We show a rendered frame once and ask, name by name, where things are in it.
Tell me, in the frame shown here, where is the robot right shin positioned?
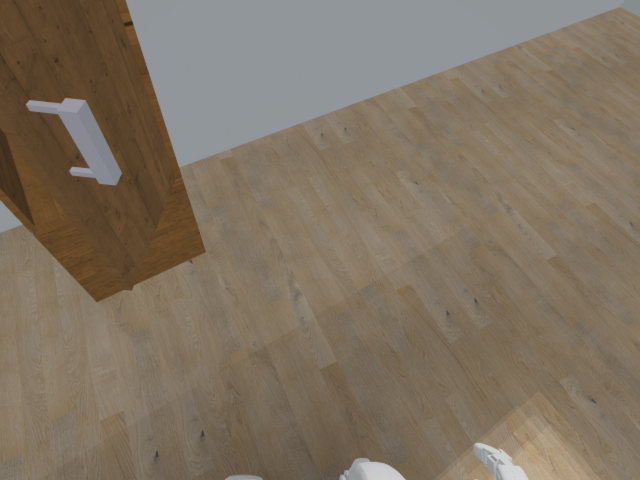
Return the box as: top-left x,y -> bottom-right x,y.
351,458 -> 370,467

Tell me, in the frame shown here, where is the handle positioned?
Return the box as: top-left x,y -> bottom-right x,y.
26,98 -> 122,185

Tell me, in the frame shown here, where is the right robot hand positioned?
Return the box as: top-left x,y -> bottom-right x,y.
473,443 -> 529,480

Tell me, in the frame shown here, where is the cupboard door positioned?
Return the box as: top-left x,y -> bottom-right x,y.
0,0 -> 176,291

